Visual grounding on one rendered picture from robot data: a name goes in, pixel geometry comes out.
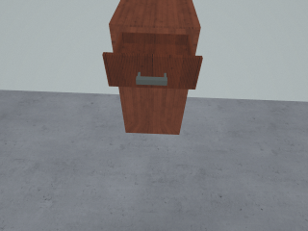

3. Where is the drawer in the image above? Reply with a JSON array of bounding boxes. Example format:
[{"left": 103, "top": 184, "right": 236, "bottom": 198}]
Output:
[{"left": 102, "top": 32, "right": 203, "bottom": 90}]

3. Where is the cabinet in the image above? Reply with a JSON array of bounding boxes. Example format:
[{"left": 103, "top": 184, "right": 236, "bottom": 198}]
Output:
[{"left": 109, "top": 0, "right": 201, "bottom": 135}]

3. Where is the handle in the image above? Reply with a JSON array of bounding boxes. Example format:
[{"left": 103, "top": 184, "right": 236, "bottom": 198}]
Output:
[{"left": 136, "top": 72, "right": 167, "bottom": 86}]

